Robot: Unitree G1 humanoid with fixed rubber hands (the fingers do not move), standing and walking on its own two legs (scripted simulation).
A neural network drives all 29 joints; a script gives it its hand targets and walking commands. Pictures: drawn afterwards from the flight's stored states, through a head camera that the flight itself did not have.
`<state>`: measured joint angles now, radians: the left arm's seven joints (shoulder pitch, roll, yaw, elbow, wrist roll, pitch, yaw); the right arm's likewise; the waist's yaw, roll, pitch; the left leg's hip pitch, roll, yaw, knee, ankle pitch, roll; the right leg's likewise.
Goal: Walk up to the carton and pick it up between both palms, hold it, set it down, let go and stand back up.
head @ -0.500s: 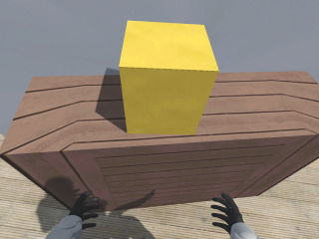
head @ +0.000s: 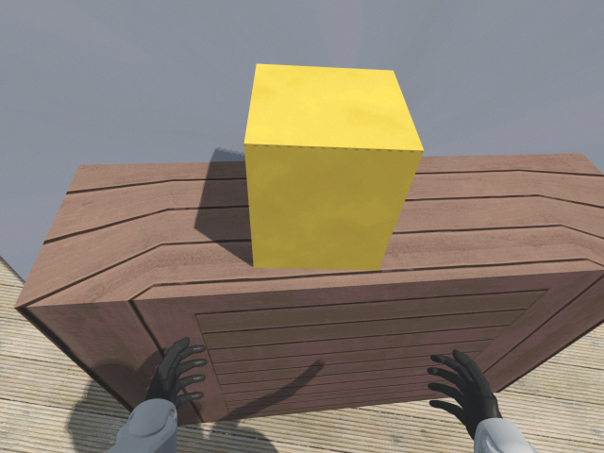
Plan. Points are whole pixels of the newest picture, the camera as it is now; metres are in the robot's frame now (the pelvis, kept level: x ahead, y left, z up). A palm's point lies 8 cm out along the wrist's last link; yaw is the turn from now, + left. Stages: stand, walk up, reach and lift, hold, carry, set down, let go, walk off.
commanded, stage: reach and lift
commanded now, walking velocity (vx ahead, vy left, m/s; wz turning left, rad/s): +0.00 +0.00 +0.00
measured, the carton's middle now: (320, 172) +0.49 -0.01 +0.09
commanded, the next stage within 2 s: none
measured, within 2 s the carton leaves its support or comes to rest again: neither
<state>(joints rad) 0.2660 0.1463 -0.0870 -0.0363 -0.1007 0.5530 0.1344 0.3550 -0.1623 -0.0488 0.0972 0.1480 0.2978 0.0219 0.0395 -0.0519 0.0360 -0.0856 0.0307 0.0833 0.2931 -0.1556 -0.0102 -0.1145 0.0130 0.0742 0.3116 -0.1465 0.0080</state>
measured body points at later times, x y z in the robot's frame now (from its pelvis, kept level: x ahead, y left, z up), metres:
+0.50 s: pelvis +0.01 -0.01 +0.00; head +0.01 +0.01 +0.45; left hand +0.24 +0.19 +0.02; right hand +0.24 -0.21 +0.03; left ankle +0.00 +0.12 -0.75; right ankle +0.02 -0.12 -0.75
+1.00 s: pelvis +0.02 +0.00 +0.00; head +0.03 +0.01 +0.45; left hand +0.30 +0.20 +0.08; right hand +0.31 -0.20 +0.08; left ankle +0.00 +0.12 -0.75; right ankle +0.02 -0.12 -0.75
